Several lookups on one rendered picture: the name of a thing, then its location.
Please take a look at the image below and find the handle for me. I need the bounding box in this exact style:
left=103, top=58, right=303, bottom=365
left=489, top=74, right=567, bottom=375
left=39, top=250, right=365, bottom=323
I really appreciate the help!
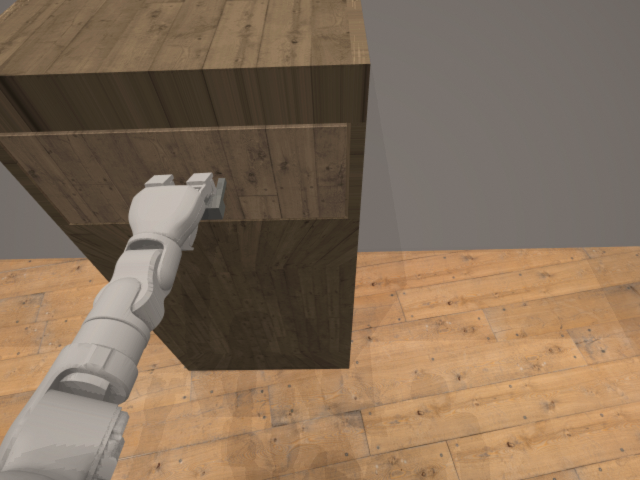
left=201, top=178, right=227, bottom=220

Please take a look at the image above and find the left robot forearm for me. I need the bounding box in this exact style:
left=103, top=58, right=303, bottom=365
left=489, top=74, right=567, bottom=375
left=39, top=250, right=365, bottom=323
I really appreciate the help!
left=0, top=233, right=182, bottom=472

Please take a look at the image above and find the robot left upper arm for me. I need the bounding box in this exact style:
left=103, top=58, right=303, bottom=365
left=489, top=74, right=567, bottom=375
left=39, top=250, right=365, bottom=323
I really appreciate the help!
left=0, top=389, right=129, bottom=480

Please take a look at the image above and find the drawer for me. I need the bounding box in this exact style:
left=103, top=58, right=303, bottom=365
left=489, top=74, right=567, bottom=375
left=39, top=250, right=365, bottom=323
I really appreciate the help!
left=0, top=123, right=347, bottom=223

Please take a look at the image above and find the cabinet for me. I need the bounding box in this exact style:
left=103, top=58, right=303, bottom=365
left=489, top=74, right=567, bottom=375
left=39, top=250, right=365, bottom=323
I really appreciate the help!
left=0, top=0, right=370, bottom=371

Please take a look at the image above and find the robot left hand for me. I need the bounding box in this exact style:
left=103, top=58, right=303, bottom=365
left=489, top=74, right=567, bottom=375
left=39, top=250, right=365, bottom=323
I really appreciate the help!
left=128, top=173, right=217, bottom=251

